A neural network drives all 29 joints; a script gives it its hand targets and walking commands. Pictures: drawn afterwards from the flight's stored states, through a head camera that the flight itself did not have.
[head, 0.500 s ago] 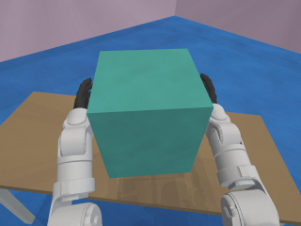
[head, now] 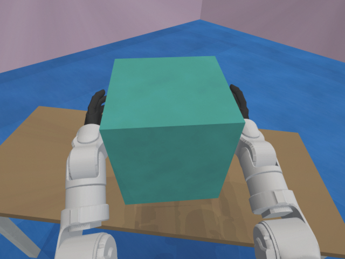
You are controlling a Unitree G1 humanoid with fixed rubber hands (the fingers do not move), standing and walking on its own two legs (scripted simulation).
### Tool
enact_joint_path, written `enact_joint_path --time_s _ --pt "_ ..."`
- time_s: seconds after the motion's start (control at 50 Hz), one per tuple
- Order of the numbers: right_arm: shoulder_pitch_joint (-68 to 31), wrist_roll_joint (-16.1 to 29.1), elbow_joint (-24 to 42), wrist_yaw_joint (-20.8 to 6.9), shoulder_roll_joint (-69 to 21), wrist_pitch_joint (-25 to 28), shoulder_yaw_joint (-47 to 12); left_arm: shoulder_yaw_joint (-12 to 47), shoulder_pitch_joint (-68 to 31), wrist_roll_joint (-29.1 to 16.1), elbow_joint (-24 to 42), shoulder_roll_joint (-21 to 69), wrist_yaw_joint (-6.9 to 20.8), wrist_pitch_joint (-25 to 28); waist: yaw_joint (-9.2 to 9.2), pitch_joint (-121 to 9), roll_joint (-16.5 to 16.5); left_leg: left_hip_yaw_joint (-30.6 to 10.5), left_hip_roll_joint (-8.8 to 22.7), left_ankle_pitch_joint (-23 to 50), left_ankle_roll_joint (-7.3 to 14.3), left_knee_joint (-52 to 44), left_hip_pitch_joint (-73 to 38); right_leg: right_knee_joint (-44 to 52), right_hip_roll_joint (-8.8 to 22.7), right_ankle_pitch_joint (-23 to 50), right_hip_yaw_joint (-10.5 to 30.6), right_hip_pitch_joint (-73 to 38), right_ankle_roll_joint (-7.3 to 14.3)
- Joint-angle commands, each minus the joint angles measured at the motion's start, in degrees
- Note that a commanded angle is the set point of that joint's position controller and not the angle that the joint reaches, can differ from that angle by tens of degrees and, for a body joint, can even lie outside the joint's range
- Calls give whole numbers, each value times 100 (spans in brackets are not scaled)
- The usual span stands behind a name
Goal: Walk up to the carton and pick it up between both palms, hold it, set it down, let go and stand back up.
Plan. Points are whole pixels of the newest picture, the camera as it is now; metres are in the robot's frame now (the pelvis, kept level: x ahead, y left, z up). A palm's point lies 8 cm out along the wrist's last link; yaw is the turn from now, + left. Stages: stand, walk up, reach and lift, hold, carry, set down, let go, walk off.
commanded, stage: hold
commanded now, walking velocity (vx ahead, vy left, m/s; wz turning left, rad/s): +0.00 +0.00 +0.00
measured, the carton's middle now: (169, 131) +0.36 +0.00 +0.15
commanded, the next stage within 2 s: none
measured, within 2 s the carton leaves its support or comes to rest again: neither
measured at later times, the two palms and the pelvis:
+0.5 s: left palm (95, 126) +0.36 +0.16 +0.17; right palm (237, 119) +0.36 -0.16 +0.18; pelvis +0.00 +0.00 +0.00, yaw +0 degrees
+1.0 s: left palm (94, 126) +0.35 +0.16 +0.17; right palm (236, 119) +0.36 -0.16 +0.18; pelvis +0.00 +0.00 +0.00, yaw +0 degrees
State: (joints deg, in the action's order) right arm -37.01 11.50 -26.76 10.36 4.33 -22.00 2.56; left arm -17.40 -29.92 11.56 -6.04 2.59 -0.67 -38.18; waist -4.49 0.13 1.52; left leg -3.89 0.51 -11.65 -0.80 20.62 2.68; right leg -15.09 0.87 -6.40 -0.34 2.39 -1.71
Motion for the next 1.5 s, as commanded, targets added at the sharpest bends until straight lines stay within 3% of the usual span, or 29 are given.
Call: enact_joint_path --time_s 0.0,0.16,0.26,0.34,0.46,0.82,0.84,0.9,1.02,1.24,1.44,1.48 --pt "-4305 502 1944 -523 -3699 386 -2512 3415 -4236 -725 819 3125 825 435 0 -2411 -260 444 -392 1529 -178 -250 -111 -39 -469 972 -311 -1074 17" --pt "-4442 544 2065 -530 -3761 448 -2548 3510 -4348 -825 903 3208 791 507 -1 -2696 -317 439 -413 1633 -180 -194 -155 -74 -469 1095 -300 -1108 7" --pt "-4443 448 1772 -531 -3749 415 -2428 3321 -4339 -700 581 3108 837 472 -26 -2335 -220 462 -409 1214 -126 -294 -23 -8 -442 720 -286 -1010 -10" --pt "-4455 520 1991 -526 -3774 458 -2525 3457 -4310 -807 770 3203 790 519 -29 -2666 -286 437 -408 1590 -174 -213 -165 -64 -472 1058 -302 -1093 -8" --pt "-4401 465 1802 -541 -3747 435 -2422 3397 -4395 -756 679 3149 810 502 -41 -2394 -286 445 -403 1329 -162 -266 -98 -16 -460 765 -301 -971 1" --pt "-4340 575 2234 -490 -3703 444 -2627 3579 -4157 -841 940 3179 789 494 -22 -2612 -253 410 -407 1758 -206 -146 -196 -66 -494 1175 -295 -1095 -7" --pt "-4169 566 2141 -495 -3692 413 -2610 3607 -4191 -853 1059 3161 777 497 -93 -2625 -315 407 -405 1829 -226 -140 -238 -96 -482 1271 -301 -1096 -15" --pt "-4208 604 2192 -491 -3670 414 -2645 3596 -4095 -826 1044 3177 779 461 -14 -2582 -313 409 -403 1930 -239 -124 -277 -90 -500 1296 -300 -1083 3" --pt "-4189 524 2022 -500 -3664 396 -2508 3592 -4190 -810 942 3172 811 444 -97 -2404 -354 429 -381 1698 -236 -203 -224 -39 -486 1054 -296 -1007 17" --pt "-4325 499 1905 -551 -3644 433 -2433 3464 -4207 -733 754 3180 793 442 -41 -2373 -344 435 -372 1507 -210 -242 -152 -2 -485 825 -311 -943 41" --pt "-4362 550 2007 -506 -3758 426 -2588 3397 -4222 -749 800 3094 811 490 22 -2505 -224 442 -423 1537 -138 -224 -130 -71 -457 1091 -289 -1113 -36" --pt "-4339 519 1990 -501 -3774 433 -2555 3440 -4290 -774 858 3095 821 502 -32 -2556 -254 449 -419 1493 -140 -217 -126 -73 -447 1095 -277 -1122 -35"
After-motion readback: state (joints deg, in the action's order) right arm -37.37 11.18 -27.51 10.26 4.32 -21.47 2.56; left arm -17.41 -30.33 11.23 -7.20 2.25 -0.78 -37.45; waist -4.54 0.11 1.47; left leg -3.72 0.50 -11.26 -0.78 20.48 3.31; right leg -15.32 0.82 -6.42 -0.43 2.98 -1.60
